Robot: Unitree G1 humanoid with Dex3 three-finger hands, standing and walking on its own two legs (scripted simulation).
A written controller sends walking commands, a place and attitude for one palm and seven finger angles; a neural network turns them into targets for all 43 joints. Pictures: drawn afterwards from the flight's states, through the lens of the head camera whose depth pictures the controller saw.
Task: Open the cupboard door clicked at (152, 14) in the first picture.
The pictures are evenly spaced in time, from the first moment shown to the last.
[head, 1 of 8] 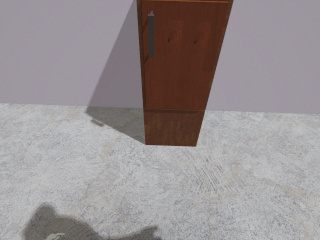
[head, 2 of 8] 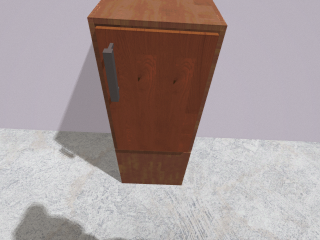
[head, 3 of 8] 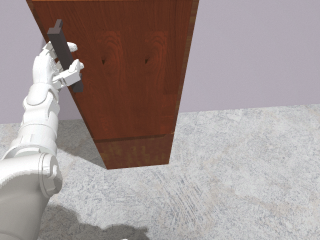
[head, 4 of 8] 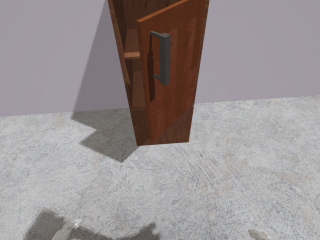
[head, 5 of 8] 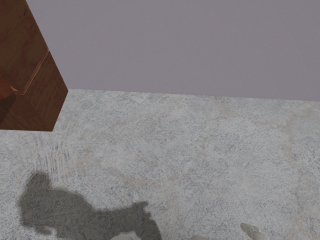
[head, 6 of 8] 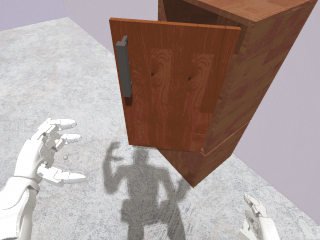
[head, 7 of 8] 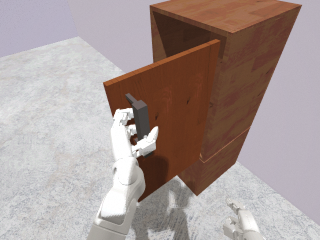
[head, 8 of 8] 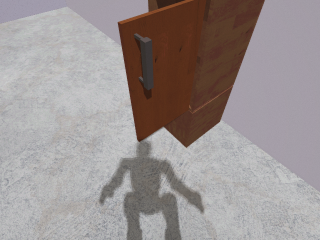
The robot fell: no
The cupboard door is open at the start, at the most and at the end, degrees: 0 91 90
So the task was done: yes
